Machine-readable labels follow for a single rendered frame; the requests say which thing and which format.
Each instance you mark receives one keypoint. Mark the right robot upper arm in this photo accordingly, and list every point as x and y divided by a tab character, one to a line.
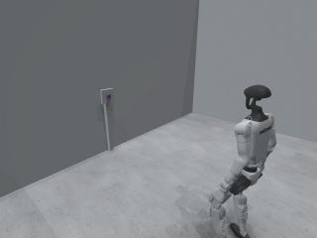
272	137

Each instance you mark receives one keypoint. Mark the robot right thigh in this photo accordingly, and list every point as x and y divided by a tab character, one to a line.
239	198

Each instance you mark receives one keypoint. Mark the robot thigh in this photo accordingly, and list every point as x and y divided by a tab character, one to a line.
239	198
237	187

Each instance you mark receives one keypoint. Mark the left robot hand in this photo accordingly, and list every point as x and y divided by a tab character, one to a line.
219	195

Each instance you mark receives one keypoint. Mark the left robot upper arm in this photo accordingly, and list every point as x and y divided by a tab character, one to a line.
243	131

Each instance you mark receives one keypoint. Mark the robot left forearm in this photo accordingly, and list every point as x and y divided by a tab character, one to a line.
232	176

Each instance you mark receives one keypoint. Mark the panel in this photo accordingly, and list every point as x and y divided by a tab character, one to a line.
106	104

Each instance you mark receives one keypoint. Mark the robot right forearm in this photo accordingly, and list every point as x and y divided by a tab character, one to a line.
268	151

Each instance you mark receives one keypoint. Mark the robot left thigh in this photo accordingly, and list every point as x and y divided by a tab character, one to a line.
237	187

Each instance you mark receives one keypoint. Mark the right robot hand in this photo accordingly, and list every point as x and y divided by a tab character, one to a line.
261	167

